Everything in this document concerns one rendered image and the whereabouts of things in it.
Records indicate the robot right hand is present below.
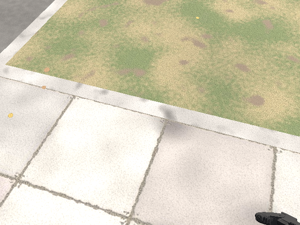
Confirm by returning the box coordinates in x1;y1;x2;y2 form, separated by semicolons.
255;212;300;225

